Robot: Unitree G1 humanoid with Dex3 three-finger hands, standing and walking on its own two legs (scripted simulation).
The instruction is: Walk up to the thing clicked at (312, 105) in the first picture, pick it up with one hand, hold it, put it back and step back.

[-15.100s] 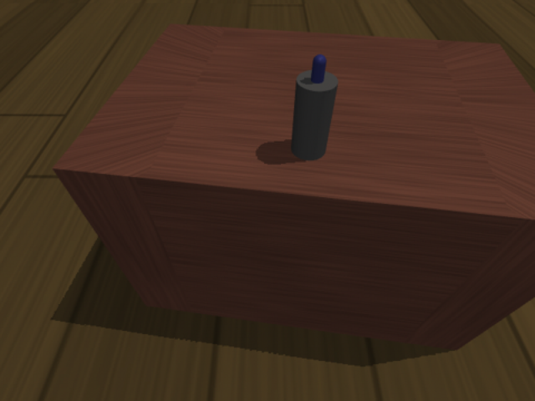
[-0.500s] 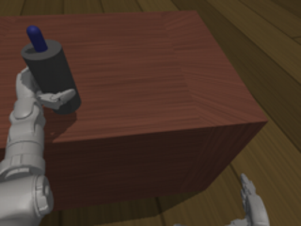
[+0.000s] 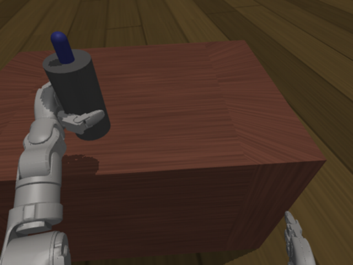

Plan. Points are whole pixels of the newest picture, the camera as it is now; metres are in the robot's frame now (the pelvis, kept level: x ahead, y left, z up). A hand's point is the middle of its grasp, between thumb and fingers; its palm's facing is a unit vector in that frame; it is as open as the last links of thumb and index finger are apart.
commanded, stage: lift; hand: left
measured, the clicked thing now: (78, 89) +0.40 +0.19 +0.24
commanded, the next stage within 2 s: hold in 0.72 s
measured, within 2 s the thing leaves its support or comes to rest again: neither
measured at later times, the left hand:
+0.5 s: hand (74, 99) +0.36 +0.18 +0.25, palm faces +0.17 -0.99 -0.02, open 11.2 cm
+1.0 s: hand (70, 98) +0.33 +0.17 +0.27, palm faces +0.15 -0.99 -0.03, open 11.2 cm
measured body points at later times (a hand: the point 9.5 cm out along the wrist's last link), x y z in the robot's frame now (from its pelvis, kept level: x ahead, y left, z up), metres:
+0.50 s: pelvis -0.01 +0.00 +0.01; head -0.04 -0.03 +0.46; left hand +0.34 +0.23 +0.25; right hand +0.16 -0.26 -0.05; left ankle +0.01 +0.11 -0.72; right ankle +0.02 -0.14 -0.72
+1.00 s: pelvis -0.01 -0.01 +0.01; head -0.05 -0.04 +0.45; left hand +0.32 +0.22 +0.27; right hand +0.16 -0.25 -0.06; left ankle +0.01 +0.11 -0.72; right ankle +0.02 -0.14 -0.72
